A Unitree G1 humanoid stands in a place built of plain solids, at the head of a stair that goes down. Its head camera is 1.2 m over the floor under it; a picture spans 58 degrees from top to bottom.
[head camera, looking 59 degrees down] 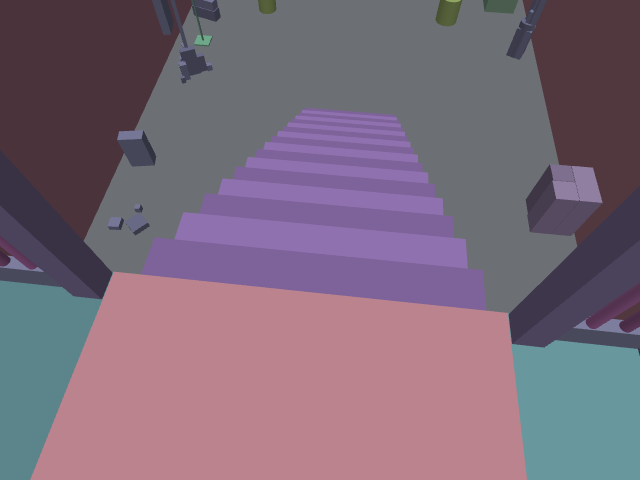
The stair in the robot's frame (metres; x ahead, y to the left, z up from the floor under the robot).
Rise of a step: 0.17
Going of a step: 0.23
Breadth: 1.20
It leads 6 degrees to the right of straight ahead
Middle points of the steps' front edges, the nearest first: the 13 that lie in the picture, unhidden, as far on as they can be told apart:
0.54 0.04 0.00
0.77 0.02 -0.16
0.99 -0.01 -0.33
1.22 -0.03 -0.50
1.45 -0.06 -0.66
1.67 -0.09 -0.83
1.90 -0.11 -0.99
2.13 -0.14 -1.16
2.35 -0.16 -1.33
2.58 -0.19 -1.49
2.81 -0.21 -1.66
3.04 -0.24 -1.82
3.26 -0.27 -1.99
